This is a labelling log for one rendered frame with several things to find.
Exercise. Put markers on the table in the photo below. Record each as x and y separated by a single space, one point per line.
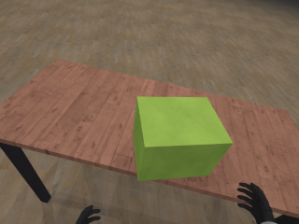
86 114

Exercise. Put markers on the robot left hand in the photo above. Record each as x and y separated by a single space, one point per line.
88 211

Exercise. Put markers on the robot right hand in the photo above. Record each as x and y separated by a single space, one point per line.
260 209

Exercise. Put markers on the carton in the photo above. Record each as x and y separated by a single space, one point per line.
176 137

